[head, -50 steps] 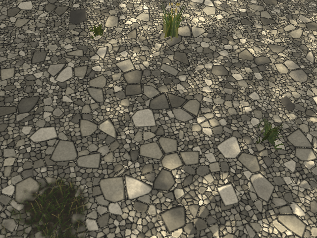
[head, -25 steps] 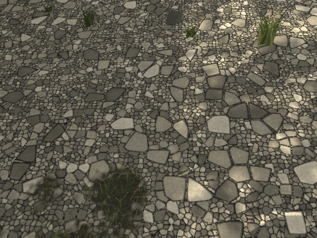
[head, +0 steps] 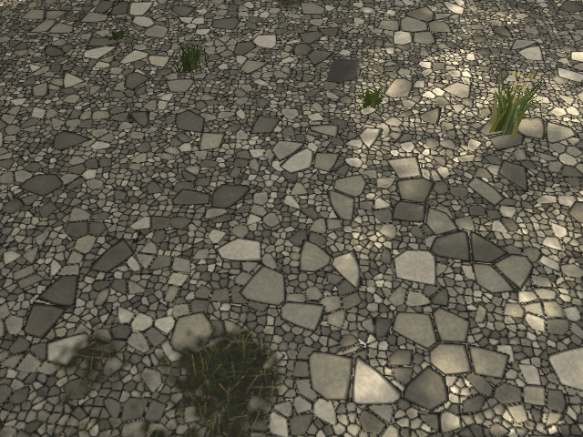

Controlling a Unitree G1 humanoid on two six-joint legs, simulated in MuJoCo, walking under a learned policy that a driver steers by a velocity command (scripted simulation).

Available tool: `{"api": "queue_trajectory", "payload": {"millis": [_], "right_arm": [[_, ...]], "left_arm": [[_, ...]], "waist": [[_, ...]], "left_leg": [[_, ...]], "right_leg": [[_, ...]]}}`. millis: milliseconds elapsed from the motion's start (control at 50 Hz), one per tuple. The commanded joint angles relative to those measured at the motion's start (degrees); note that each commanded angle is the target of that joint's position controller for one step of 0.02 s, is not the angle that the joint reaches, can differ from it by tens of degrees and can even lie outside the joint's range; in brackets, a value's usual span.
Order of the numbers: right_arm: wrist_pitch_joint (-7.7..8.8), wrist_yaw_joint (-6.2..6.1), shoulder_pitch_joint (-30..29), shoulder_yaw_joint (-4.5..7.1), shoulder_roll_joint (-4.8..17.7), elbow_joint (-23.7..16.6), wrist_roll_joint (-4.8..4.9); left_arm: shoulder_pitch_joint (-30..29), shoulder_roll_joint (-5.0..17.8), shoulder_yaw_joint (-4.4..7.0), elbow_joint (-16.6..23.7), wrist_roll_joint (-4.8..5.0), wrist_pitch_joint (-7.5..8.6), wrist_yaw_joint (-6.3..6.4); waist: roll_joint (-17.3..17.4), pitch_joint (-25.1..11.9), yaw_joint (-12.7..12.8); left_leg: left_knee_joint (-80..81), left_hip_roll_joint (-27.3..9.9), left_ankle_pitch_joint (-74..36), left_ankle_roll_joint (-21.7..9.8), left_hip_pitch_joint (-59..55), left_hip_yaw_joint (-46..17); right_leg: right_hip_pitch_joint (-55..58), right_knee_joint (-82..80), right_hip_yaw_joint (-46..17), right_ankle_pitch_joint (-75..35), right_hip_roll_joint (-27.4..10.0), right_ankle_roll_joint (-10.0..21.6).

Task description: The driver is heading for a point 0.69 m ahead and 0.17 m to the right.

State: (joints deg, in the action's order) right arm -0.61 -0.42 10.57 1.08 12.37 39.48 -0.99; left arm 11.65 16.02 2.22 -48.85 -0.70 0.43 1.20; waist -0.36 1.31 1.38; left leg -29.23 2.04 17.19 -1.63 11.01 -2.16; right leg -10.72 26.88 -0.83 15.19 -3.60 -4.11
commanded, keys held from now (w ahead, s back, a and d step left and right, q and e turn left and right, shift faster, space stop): no key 0.60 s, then w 0.40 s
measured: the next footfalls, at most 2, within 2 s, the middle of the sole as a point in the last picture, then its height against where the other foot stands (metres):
left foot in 1.32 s outside the picture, level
right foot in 1.86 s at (385, 359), level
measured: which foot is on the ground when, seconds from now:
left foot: down 0.00-0.84, up 0.86-1.00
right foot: down 0.00-1.00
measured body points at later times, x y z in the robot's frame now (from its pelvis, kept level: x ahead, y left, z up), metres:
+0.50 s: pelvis +0.00 -0.01 +0.00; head +0.01 +0.00 +0.45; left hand +0.06 +0.27 -0.14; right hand +0.09 -0.26 -0.13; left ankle -0.02 +0.10 -0.74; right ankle -0.01 -0.16 -0.74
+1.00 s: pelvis +0.08 -0.06 +0.01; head +0.08 -0.08 +0.46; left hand +0.04 +0.20 -0.13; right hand +0.18 -0.32 -0.13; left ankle +0.06 +0.09 -0.66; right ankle +0.01 -0.14 -0.74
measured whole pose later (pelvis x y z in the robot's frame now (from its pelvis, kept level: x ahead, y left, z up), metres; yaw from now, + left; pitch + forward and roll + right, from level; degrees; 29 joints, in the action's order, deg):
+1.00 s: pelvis +0.08 -0.06 +0.01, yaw -1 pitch +0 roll +1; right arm 4.4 -0.1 13.1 3.4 15.8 52.0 1.8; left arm 23.8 12.0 1.6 -61.7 0.3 6.1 -1.0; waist 2.0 -0.3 2.4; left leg -60.5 -2.0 15.5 -3.0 27.2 -0.4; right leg -4.0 20.0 2.0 16.3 1.1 2.8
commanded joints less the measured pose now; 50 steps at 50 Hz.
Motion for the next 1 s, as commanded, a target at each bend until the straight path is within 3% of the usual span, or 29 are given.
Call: {"api": "queue_trajectory", "payload": {"millis": [20, 260, 600, 640, 660, 700, 720, 740, 780, 800, 820, 840, 860, 880, 900, 920, 960, 980, 1000], "right_arm": [[0.72, -0.19, -0.5, 2.21, 7.5, -3.0, 0.10], [0.83, -0.47, 1.3, 2.48, 7.3, 2.0, 0.38], [0.91, -1.31, 3.7, 2.01, 7.0, 10.0, 0.76], [0.55, -1.62, 5.0, 2.33, 7.8, 11.3, 1.21], [0.41, -1.72, 5.4, 2.75, 9.1, 11.5, 1.53], [1.02, -1.58, 8.3, 3.45, 11.6, 12.0, 1.95], [1.67, -1.52, 9.5, 3.90, 12.9, 12.5, 2.22], [2.37, -1.50, 8.7, 3.91, 12.7, 12.4, 2.17], [3.18, -1.28, 4.6, 3.60, 11.4, 11.0, 2.68], [3.07, -1.16, 0.9, 3.52, 11.2, 10.1, 3.32], [2.84, -1.03, -1.2, 3.32, 10.6, 9.4, 3.33], [3.01, -0.89, -1.8, 2.59, 7.9, 8.9, 2.65], [3.58, -0.89, -2.3, 1.55, 4.3, 7.3, 1.93], [4.48, -1.11, -2.1, 2.22, 6.0, 6.2, 3.14], [5.24, -0.77, -0.6, 2.46, 7.3, 6.9, 4.11], [5.87, -0.27, 0.5, 2.53, 7.6, 8.0, 4.09], [6.53, 0.13, -1.5, 3.29, 8.6, 8.4, 2.72], [6.51, 0.62, -2.2, 3.43, 8.2, 8.4, 2.32], [6.32, 1.05, -2.7, 3.27, 6.9, 8.4, 2.23]], "left_arm": [[-0.3, 5.9, 1.27, 1.6, 0.13, 0.63, 0.39], [0.7, 6.2, 1.26, -3.7, 0.46, 0.17, 1.23], [1.8, 4.5, 0.97, -10.1, 0.62, -0.30, 1.74], [3.0, 3.6, 0.87, -11.1, 1.06, -0.46, 1.87], [2.3, 3.3, 0.84, -10.7, 1.32, -0.36, 1.89], [-0.5, 1.9, 0.50, -8.8, 1.44, 0.88, 1.49], [-1.4, 1.2, 0.29, -7.9, 1.75, 1.87, 0.99], [-1.4, 1.5, 0.43, -7.5, 2.25, 2.81, 0.40], [0.6, 1.9, 0.52, -7.6, 2.90, 4.38, -0.76], [4.6, 1.7, 0.70, -9.3, 2.78, 4.94, -1.14], [10.4, 1.8, 1.22, -12.4, 2.27, 5.12, -1.31], [15.9, 3.1, 1.85, -14.6, 1.42, 5.01, -1.42], [22.2, 8.8, 3.06, -15.0, 1.42, 5.09, -1.33], [21.8, 10.5, 2.82, -14.5, 0.58, 5.83, -2.04], [16.5, 7.1, 1.75, -12.8, 0.84, 6.48, -1.99], [13.7, 4.7, 1.15, -11.6, 1.19, 6.75, -1.99], [12.0, 3.7, 0.56, -10.7, 1.12, 6.56, -2.29], [13.4, 1.8, -0.02, -10.9, 0.87, 6.14, -2.20], [15.1, 1.6, -0.23, -11.3, 0.69, 5.82, -1.95]], "waist": [[1.8, -1.9, -0.6], [1.2, -1.5, -0.4], [0.6, 0.5, -0.5], [2.0, 0.1, -0.8], [3.8, 2.0, -1.4], [9.7, 6.0, -3.1], [12.2, 7.7, -3.5], [12.5, 8.9, -2.9], [10.6, 8.5, -0.5], [8.9, 7.0, 2.3], [6.5, 4.9, 4.6], [0.7, 2.2, 5.9], [-14.3, -0.5, 7.0], [-16.2, 1.4, 5.6], [-9.3, 5.9, 2.9], [-6.6, 7.1, 1.8], [-4.8, 6.3, 1.2], [-5.2, 5.0, 1.5], [-5.9, 3.9, 1.7]], "left_leg": [[6.5, -6.0, -14.9, -2.1, -0.5, -6.6], [6.1, -4.4, -15.8, -1.3, -0.3, -4.2], [6.4, -3.1, -12.6, -0.2, 0.4, -2.2], [7.7, -2.4, 5.5, -1.4, 0.6, -2.4], [9.6, -3.7, 17.9, -3.0, 2.4, -4.9], [16.8, -11.6, 32.8, -7.9, 3.6, -16.8], [19.9, -16.1, 34.3, -10.8, 5.4, -23.8], [21.0, -18.5, 32.1, -12.3, 5.6, -26.9], [19.4, -18.4, 24.5, -11.2, 4.4, -24.1], [17.1, -15.3, 19.7, -8.9, 7.8, -18.3], [12.3, -10.9, 14.5, -6.6, 12.2, -12.1], [1.2, -6.3, 8.2, -4.0, 16.6, -5.7], [-18.6, 0.2, 8.4, 0.4, 25.4, 3.1], [-30.3, 1.3, 16.1, 0.3, 32.1, -1.2], [-36.3, -2.7, 11.8, -0.9, 36.3, -4.2], [-37.0, -4.8, 5.4, -1.9, 37.5, -3.8], [-33.0, -7.6, -2.9, -2.3, 37.1, -1.9], [-31.3, -8.0, -5.3, -1.9, 35.2, -0.6], [-29.9, -7.8, -6.9, -1.2, 34.2, 0.7]], "right_leg": [[0.3, -2.0, -0.4, -9.4, -0.5, 0.2], [1.6, -2.3, -0.1, -10.3, -0.3, 0.6], [0.9, -3.2, 0.5, -8.7, 0.7, 1.3], [-0.6, -0.4, 3.5, 4.3, 3.3, 2.0], [-3.8, 2.6, 4.8, 11.1, 4.5, 2.7], [-11.9, 11.7, 5.6, 13.7, 5.2, 3.8], [-13.2, 16.6, 3.5, 12.2, 3.7, 4.9], [-15.5, 19.5, 1.3, 13.1, 1.9, 6.3], [-14.1, 14.0, 0.2, 15.0, 0.1, 9.0], [-5.2, 5.0, 2.0, 9.7, 0.9, 9.9], [5.8, -1.0, 4.3, 0.4, 3.7, 9.0], [13.8, -3.2, -1.5, 0.0, 1.0, 8.5], [19.7, -13.7, -23.4, 10.6, -11.9, 13.4], [17.6, -19.0, -40.0, 16.8, -19.2, 19.5], [15.7, -18.9, -36.8, 18.3, -19.0, 19.6], [15.4, -18.8, -29.8, 15.8, -16.0, 17.3], [16.3, -19.0, -19.8, 1.9, -12.2, 13.8], [16.5, -18.8, -15.3, -5.8, -10.2, 12.9], [16.8, -18.5, -12.3, -12.8, -9.2, 12.8]]}}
